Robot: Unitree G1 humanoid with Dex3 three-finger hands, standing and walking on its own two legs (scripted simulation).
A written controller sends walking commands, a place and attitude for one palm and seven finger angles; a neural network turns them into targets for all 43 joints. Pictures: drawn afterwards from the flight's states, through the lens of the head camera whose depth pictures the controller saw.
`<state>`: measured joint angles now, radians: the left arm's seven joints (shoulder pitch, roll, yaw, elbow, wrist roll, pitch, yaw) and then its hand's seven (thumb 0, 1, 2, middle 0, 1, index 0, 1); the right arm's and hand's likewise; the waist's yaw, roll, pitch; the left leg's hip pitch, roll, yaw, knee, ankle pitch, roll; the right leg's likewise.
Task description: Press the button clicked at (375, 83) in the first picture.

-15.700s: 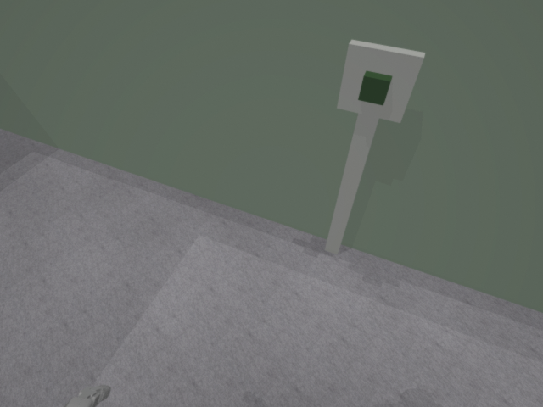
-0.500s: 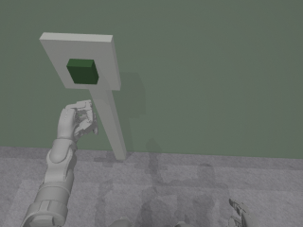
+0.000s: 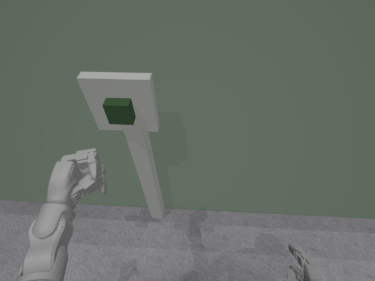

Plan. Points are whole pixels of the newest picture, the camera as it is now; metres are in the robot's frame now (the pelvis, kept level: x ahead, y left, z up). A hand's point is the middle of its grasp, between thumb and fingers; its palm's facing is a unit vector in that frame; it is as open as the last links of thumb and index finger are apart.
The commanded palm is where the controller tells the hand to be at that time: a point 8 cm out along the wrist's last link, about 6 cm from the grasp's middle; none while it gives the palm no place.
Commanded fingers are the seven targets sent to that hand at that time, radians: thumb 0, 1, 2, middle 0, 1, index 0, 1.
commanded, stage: draw the hand back to the body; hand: left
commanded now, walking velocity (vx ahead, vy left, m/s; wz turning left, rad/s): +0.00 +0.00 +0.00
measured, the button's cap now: (120, 110) +0.52 +0.20 +0.08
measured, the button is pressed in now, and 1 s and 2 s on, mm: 0 0 0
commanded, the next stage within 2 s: step back with the hand held close in 1.02 s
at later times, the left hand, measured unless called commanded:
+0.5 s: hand (47, 193) +0.23 +0.23 +0.15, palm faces +0.33 -0.89 -0.33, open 3.1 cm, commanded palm +0.18 +0.28 +0.17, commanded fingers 0.00 0.90 0.90 -1.30 -1.50 -1.30 -1.50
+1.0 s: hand (16, 212) +0.19 +0.25 +0.18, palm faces +0.41 -0.83 -0.38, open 3.1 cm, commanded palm +0.14 +0.28 +0.21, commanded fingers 0.00 0.90 0.90 -1.30 -1.50 -1.30 -1.50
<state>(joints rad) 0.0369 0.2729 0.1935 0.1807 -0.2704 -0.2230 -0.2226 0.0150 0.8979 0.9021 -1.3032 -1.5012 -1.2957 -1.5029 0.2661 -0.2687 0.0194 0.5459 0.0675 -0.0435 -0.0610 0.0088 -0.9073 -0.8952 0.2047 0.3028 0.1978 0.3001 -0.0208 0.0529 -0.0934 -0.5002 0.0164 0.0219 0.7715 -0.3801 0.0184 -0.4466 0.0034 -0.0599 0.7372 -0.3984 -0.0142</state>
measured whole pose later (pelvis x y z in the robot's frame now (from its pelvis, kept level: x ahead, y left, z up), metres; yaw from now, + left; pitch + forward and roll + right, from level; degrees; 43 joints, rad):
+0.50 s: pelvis +0.02 +0.01 +0.03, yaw +0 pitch -2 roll +0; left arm 0.41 0.30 0.18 -0.32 -0.07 -0.03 0.10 0.01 0.89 0.90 -1.30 -1.50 -1.30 -1.50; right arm 0.19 -0.23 0.06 0.58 0.02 -0.07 -0.08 0.01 -0.91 -0.90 0.21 0.30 0.20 0.30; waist 0.05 0.06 -0.01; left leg -0.14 -0.01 0.03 0.45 -0.27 0.03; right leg -0.09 -0.02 -0.05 0.42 -0.29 0.00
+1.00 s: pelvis +0.01 +0.00 +0.03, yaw +0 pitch -4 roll +0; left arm 0.54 0.31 0.27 -0.46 -0.06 -0.06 0.10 0.01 0.89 0.90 -1.31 -1.50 -1.30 -1.50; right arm 0.19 -0.23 0.03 0.61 0.01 -0.08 -0.08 0.01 -0.91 -0.90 0.21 0.30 0.20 0.30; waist 0.07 0.07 0.01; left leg -0.10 0.00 0.03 0.42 -0.24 0.02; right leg -0.05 0.00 -0.05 0.38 -0.26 0.00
